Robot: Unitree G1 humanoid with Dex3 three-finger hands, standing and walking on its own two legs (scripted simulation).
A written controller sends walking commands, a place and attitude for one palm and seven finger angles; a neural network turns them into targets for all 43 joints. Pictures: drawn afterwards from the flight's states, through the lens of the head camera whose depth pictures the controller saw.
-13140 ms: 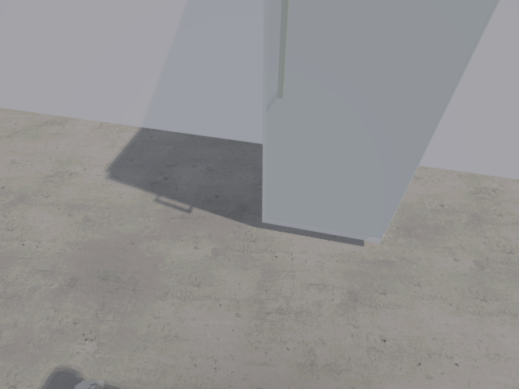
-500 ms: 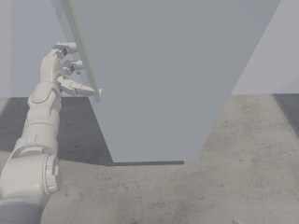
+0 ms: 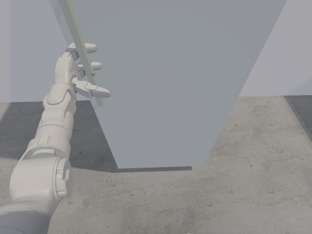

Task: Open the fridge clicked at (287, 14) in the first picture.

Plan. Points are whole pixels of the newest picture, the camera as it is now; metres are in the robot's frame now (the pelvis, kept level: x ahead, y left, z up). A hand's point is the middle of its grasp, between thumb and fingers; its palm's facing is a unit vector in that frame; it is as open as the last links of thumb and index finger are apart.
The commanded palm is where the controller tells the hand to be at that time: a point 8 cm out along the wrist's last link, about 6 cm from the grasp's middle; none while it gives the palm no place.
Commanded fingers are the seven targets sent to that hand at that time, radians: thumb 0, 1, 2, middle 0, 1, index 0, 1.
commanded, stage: slide the fingers in behind the handle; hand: left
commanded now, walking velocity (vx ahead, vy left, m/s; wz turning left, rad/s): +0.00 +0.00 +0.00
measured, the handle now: (86, 55) +0.53 +0.17 +0.17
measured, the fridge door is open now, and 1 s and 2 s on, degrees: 0 0 0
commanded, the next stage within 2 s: grip the handle and tug to test in 0.70 s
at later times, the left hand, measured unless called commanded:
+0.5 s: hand (95, 74) +0.47 +0.15 +0.16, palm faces +0.01 -1.00 -0.01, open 14.1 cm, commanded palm +0.44 +0.20 +0.16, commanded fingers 0.00 -0.50 0.30 -0.30 -1.20 -0.30 -1.20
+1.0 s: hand (94, 74) +0.47 +0.15 +0.16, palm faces +0.01 -1.00 -0.01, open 13.2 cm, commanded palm +0.44 +0.20 +0.16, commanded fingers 0.00 0.01 0.52 -0.35 -1.27 -0.35 -1.27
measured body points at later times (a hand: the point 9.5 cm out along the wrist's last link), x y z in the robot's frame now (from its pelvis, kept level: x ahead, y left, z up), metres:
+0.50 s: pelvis +0.00 +0.00 +0.00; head +0.04 -0.01 +0.45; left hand +0.46 +0.20 +0.16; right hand +0.06 -0.27 -0.12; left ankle -0.02 +0.13 -0.72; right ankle +0.04 -0.13 -0.72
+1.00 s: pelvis +0.00 +0.00 +0.00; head +0.04 -0.01 +0.45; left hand +0.46 +0.20 +0.16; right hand +0.07 -0.26 -0.12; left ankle -0.02 +0.13 -0.72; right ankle +0.04 -0.13 -0.72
